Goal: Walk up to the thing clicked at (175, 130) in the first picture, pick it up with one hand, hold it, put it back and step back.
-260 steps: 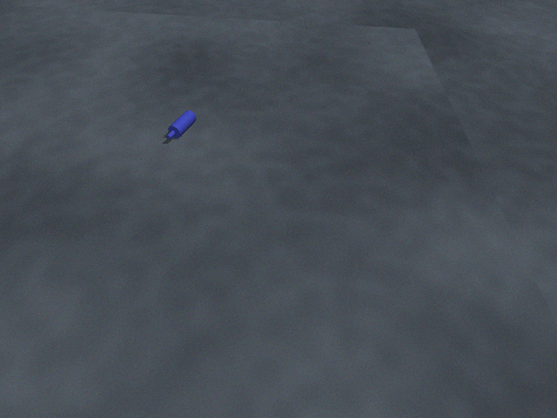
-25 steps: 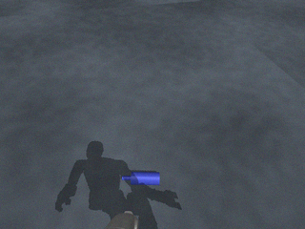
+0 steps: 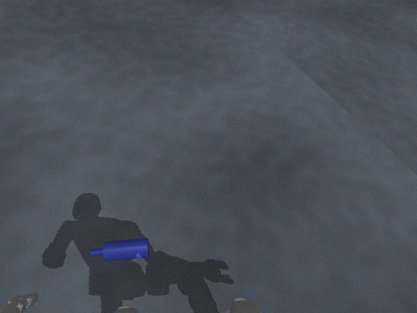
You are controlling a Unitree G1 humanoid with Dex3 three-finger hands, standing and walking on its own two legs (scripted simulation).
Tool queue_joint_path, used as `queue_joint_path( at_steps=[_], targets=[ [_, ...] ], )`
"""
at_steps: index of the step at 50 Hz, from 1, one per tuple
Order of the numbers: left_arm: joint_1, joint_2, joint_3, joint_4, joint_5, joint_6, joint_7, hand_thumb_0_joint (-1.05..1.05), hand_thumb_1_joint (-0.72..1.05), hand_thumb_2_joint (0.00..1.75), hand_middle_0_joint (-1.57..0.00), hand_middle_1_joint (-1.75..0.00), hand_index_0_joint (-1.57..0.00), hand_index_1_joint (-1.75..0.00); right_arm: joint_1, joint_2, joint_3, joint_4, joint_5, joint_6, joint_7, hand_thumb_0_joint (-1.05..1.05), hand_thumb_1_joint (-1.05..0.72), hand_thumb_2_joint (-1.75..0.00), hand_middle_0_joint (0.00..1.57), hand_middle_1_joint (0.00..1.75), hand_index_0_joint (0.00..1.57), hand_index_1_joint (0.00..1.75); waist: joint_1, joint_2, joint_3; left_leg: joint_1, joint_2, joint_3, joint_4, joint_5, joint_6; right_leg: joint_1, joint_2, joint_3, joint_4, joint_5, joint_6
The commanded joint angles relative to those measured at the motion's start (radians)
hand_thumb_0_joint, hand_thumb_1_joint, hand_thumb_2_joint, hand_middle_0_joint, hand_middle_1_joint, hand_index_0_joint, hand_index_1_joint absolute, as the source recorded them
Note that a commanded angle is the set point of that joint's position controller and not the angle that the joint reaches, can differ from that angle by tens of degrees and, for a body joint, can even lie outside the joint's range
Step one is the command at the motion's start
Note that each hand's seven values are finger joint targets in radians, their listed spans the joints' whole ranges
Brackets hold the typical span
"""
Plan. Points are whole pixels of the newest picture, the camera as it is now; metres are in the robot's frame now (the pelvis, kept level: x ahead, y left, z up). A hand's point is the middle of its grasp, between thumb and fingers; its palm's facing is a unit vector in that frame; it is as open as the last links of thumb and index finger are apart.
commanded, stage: walk up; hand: left
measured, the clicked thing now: (120, 250) +0.47 +0.29 -0.69
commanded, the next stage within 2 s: none
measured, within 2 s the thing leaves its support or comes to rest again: neither
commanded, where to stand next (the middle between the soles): +0.11 -0.02 m, yaw +5 degrees
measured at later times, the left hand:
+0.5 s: hand out of the picture +0.07 +0.23 -0.14, palm faces +0.04 -0.90 -0.43, open 7.4 cm
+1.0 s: hand out of the picture +0.09 +0.24 -0.13, palm faces +0.04 -0.92 -0.39, open 7.4 cm
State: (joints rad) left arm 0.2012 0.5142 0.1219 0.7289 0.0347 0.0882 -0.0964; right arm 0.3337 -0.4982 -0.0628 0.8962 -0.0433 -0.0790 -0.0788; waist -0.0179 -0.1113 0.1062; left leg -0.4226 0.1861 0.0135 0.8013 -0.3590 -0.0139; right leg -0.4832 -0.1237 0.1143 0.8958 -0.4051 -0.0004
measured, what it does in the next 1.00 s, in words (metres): steps on the spot: right foot, then left foot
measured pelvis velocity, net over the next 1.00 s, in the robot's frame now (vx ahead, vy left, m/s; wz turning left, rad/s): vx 0.03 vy -0.04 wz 0.08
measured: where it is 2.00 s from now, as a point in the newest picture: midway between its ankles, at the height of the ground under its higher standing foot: outside the picture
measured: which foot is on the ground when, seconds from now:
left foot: down 0.00-0.04, up 0.06-0.40, down 0.42-1.00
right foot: up 0.00-0.00, down 0.02-1.00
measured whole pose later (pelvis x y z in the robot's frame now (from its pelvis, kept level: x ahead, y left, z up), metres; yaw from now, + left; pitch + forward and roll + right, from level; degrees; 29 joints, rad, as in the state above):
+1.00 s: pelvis +0.03 -0.04 +0.02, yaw +5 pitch -2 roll -2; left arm 0.13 0.41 0.01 1.02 0.01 -0.04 0.01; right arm 0.13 -0.36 -0.02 1.03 -0.01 0.03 0.03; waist 0.00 0.00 0.10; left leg -0.35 0.00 0.00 0.70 -0.31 0.03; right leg -0.30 -0.03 0.00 0.64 -0.30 0.03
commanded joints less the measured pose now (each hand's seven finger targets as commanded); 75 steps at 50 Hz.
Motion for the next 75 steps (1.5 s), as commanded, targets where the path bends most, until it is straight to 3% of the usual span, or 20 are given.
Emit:
queue_joint_path(
  at_steps=[1, 2, 3, 4, 7, 17, 19, 22, 24, 25, 31, 33, 35, 38, 40, 41, 44, 49, 62, 75],
  targets=[
    [0.313, 0.157, 0.072, 0.083, 0.015, -0.03, 0.041, 0.0, 0.9, 0.9, -0.2, -0.3, -0.2, -0.3, -0.059, -0.176, -0.048, -0.053, -0.009, 0.021, -0.001, 0.0, -0.9, -0.9, 0.2, 0.3, 0.2, 0.3, 0.176, -0.031, -0.155, -0.285, -0.101, 0.109, 0.233, -0.282, 0.109, 0.397, 0.127, -0.151, -0.313, -0.046, -0.005],
    [0.312, 0.228, 0.078, 0.061, 0.032, -0.041, 0.053, 0.0, 0.9, 0.9, -0.2, -0.3, -0.2, -0.3, -0.074, -0.077, -0.012, -0.076, 0.007, 0.029, -0.004, 0.0, -0.9, -0.9, 0.2, 0.3, 0.2, 0.3, 0.196, -0.248, -0.071, -0.46, -0.185, 0.066, 0.479, -0.326, 0.061, 0.266, -0.06, 0.256, -0.456, -0.276, -0.067],
    [0.141, 0.291, 0.072, -0.002, 0.027, -0.054, 0.064, 0.0, 0.9, 0.9, -0.2, -0.3, -0.2, -0.3, -0.076, -0.118, -0.03, -0.094, 0.022, 0.024, -0.017, 0.0, -0.9, -0.9, 0.2, 0.3, 0.2, 0.3, 0.112, -0.24, -0.036, -0.438, -0.188, -0.082, 0.516, -0.256, 0.043, 0.18, -0.184, 0.555, -0.669, -0.324, -0.176],
    [0.021, 0.334, 0.079, -0.017, 0.002, -0.056, 0.067, 0.0, 0.9, 0.9, -0.2, -0.3, -0.2, -0.3, -0.082, -0.194, -0.052, -0.074, 0.015, 0.018, -0.019, 0.0, -0.9, -0.9, 0.2, 0.3, 0.2, 0.3, 0.06, -0.176, -0.01, -0.381, -0.118, -0.087, 0.483, -0.217, 0.038, 0.13, -0.241, 0.615, -0.703, -0.402, -0.244],
    [-0.001, 0.219, 0.042, 0.022, -0.001, -0.087, 0.088, 0.0, 0.9, 0.9, -0.2, -0.3, -0.2, -0.3, -0.013, -0.195, -0.037, 0.021, 0.041, 0.014, 0.008, 0.0, -0.9, -0.9, 0.2, 0.3, 0.2, 0.3, 0.032, -0.094, 0.008, -0.308, -0.078, -0.074, 0.407, -0.091, 0.038, 0.13, -0.122, 0.301, -0.481, -0.148, -0.193],
    [0.116, 0.217, 0.009, 0.079, -0.039, -0.157, 0.149, 0.0, 0.9, 0.9, -0.2, -0.3, -0.2, -0.3, -0.122, -0.132, -0.05, -0.079, 0.011, 0.063, 0.07, 0.0, -0.9, -0.9, 0.2, 0.3, 0.2, 0.3, 0.056, -0.021, -0.124, -0.14, -0.131, -0.049, 0.12, -0.069, 0.052, 0.311, -0.233, 0.214, -0.272, 0.801, -0.244],
    [0.09, 0.211, -0.003, 0.069, -0.045, -0.153, 0.157, 0.0, 0.9, 0.9, -0.2, -0.3, -0.2, -0.3, -0.129, -0.114, -0.057, -0.081, 0.015, 0.062, 0.077, 0.0, -0.9, -0.9, 0.2, 0.3, 0.2, 0.3, 0.038, -0.009, -0.137, -0.032, -0.163, -0.016, 0.003, -0.002, 0.059, 0.258, -0.191, 0.141, -0.221, 0.787, -0.208],
    [0.065, 0.14, -0.035, 0.059, -0.053, -0.148, 0.156, 0.0, 0.9, 0.9, -0.2, -0.3, -0.2, -0.3, -0.062, -0.149, -0.078, -0.06, 0.016, 0.052, 0.073, 0.0, -0.9, -0.9, 0.2, 0.3, 0.2, 0.3, -0.009, 0.112, -0.242, 0.319, -0.112, -0.12, -0.16, 0.458, 0.139, 0.062, -0.024, -0.056, 0.001, 0.588, -0.054],
    [0.057, 0.101, -0.043, 0.074, -0.057, -0.138, 0.162, 0.0, 0.9, 0.9, -0.2, -0.3, -0.2, -0.3, -0.068, -0.183, -0.079, -0.074, 0.045, 0.051, 0.074, 0.0, -0.9, -0.9, 0.2, 0.3, 0.2, 0.3, -0.027, 0.269, -0.304, 0.377, 0.135, -0.425, -0.188, 0.608, 0.335, -0.034, 0.09, -0.135, 0.127, -0.166, -0.005],
    [0.042, 0.11, -0.049, 0.092, -0.049, -0.138, 0.164, 0.0, 0.9, 0.9, -0.2, -0.3, -0.2, -0.3, -0.095, -0.164, -0.078, -0.062, 0.044, 0.06, 0.074, 0.0, -0.9, -0.9, 0.2, 0.3, 0.2, 0.3, -0.017, 0.243, -0.271, 0.305, 0.146, -0.434, -0.209, 0.561, 0.348, 0.006, 0.069, -0.103, 0.073, -0.242, -0.008],
    [0.116, 0.086, -0.04, 0.175, -0.038, -0.148, 0.153, 0.0, 0.9, 0.9, -0.2, -0.3, -0.2, -0.3, -0.28, -0.13, -0.041, -0.086, 0.045, 0.087, 0.075, 0.0, -0.9, -0.9, 0.2, 0.3, 0.2, 0.3, 0.072, 0.228, -0.154, 0.036, -0.027, -0.196, -0.126, 0.413, 0.174, 0.239, 0.106, -0.156, -0.238, 0.149, -0.026],
    [0.095, 0.159, -0.025, 0.173, -0.012, -0.165, 0.158, 0.0, 0.9, 0.9, -0.2, -0.3, -0.2, -0.3, -0.291, -0.067, -0.02, -0.092, 0.056, 0.091, 0.079, 0.0, -0.9, -0.9, 0.2, 0.3, 0.2, 0.3, 0.075, 0.094, -0.133, -0.075, -0.117, -0.136, 0.032, 0.298, 0.08, 0.277, -0.073, 0.162, -0.382, 0.206, -0.105],
    [-0.06, 0.251, -0.015, 0.141, -0.012, -0.162, 0.153, 0.0, 0.9, 0.9, -0.2, -0.3, -0.2, -0.3, -0.254, -0.098, -0.037, -0.06, 0.044, 0.097, 0.071, 0.0, -0.9, -0.9, 0.2, 0.3, 0.2, 0.3, 0.019, -0.054, -0.081, 0.023, -0.157, -0.077, 0.154, -0.191, 0.05, 0.064, -0.292, 0.37, -0.482, 0.182, -0.277],
    [-0.14, 0.162, -0.044, 0.136, -0.015, -0.153, 0.142, 0.0, 0.9, 0.9, -0.2, -0.3, -0.2, -0.3, -0.185, -0.112, -0.043, 0.005, 0.047, 0.076, 0.089, 0.0, -0.9, -0.9, 0.2, 0.3, 0.2, 0.3, -0.042, 0.047, -0.074, 0.178, -0.135, -0.092, -0.152, 0.074, 0.073, 0.018, -0.097, 0.064, -0.346, 0.187, -0.112],
    [-0.111, 0.1, -0.059, 0.153, -0.027, -0.151, 0.138, 0.0, 0.9, 0.9, -0.2, -0.3, -0.2, -0.3, -0.245, -0.12, -0.039, 0.001, 0.039, 0.061, 0.089, 0.0, -0.9, -0.9, 0.2, 0.3, 0.2, 0.3, 0.015, 0.142, -0.104, 0.164, -0.028, -0.294, -0.289, 0.187, 0.142, 0.072, 0.06, -0.088, -0.167, 0.184, -0.016],
    [-0.059, 0.101, -0.059, 0.174, -0.03, -0.143, 0.134, 0.0, 0.9, 0.9, -0.2, -0.3, -0.2, -0.3, -0.278, -0.142, -0.036, -0.011, 0.034, 0.06, 0.089, 0.0, -0.9, -0.9, 0.2, 0.3, 0.2, 0.3, 0.038, 0.148, -0.139, 0.132, 0.032, -0.368, -0.338, 0.031, 0.189, 0.107, 0.091, -0.109, -0.156, 0.036, -0.009],
    [-0.062, 0.097, -0.056, 0.213, -0.024, -0.136, 0.122, 0.0, 0.9, 0.9, -0.2, -0.3, -0.2, -0.3, -0.304, -0.136, -0.025, 0.011, 0.028, 0.062, 0.092, 0.0, -0.9, -0.9, 0.2, 0.3, 0.2, 0.3, 0.043, 0.167, -0.088, 0.003, 0.009, -0.341, -0.407, -0.145, 0.159, 0.21, 0.087, -0.098, -0.236, -0.046, -0.022],
    [-0.083, 0.108, -0.068, 0.241, -0.03, -0.145, 0.119, 0.0, 0.9, 0.9, -0.2, -0.3, -0.2, -0.3, -0.325, -0.102, -0.006, 0.046, 0.033, 0.067, 0.092, 0.0, -0.9, -0.9, 0.2, 0.3, 0.2, 0.3, 0.039, 0.195, -0.135, 0.072, -0.079, -0.205, -0.37, -0.082, 0.075, 0.25, 0.033, -0.017, -0.398, 0.061, -0.046],
    [-0.139, 0.092, -0.089, 0.328, -0.034, -0.15, 0.119, 0.0, 0.9, 0.9, -0.2, -0.3, -0.2, -0.3, -0.31, -0.076, 0.003, 0.143, 0.05, 0.065, 0.09, 0.0, -0.9, -0.9, 0.2, 0.3, 0.2, 0.3, 0.015, 0.109, -0.182, 0.269, -0.085, -0.126, -0.387, 0.309, 0.054, 0.313, -0.012, -0.038, -0.52, 0.341, -0.02],
    [-0.184, 0.071, -0.085, 0.364, -0.023, -0.139, 0.112, 0.0, 0.9, 0.9, -0.2, -0.3, -0.2, -0.3, -0.356, -0.067, 0.004, 0.184, 0.043, 0.072, 0.095, 0.0, -0.9, -0.9, 0.2, 0.3, 0.2, 0.3, 0.021, 0.104, -0.132, 0.281, -0.073, -0.131, -0.505, 0.203, 0.037, 0.318, -0.015, -0.043, -0.618, 0.224, -0.01]
  ],
)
